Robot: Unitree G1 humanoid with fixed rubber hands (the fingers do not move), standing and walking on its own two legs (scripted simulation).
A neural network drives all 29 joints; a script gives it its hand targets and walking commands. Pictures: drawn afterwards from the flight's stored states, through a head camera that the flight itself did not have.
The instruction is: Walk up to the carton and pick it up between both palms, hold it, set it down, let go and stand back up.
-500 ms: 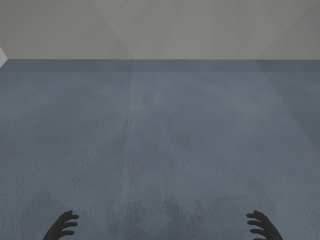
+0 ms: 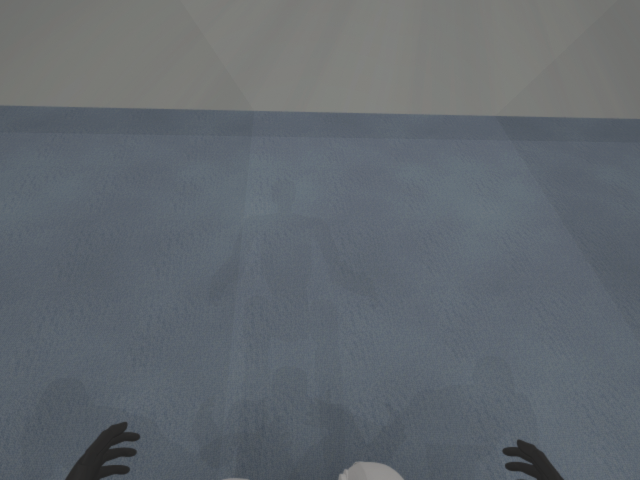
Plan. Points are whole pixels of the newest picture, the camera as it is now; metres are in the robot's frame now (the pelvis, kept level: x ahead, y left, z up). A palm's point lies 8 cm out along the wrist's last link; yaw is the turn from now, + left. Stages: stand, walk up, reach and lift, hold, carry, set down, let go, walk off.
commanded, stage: walk up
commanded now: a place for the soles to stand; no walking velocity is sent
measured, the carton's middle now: out of the picture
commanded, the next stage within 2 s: none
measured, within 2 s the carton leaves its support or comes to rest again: neither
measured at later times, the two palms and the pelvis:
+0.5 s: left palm out of the picture +0.06 +0.10 -0.07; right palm out of the picture -0.07 -0.52 -0.08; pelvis -0.08 -0.19 +0.01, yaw -9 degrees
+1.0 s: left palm out of the picture -0.01 -0.19 -0.08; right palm out of the picture -0.20 -0.76 -0.09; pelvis -0.18 -0.44 +0.02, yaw -20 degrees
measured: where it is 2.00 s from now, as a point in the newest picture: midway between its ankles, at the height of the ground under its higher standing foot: outside the picture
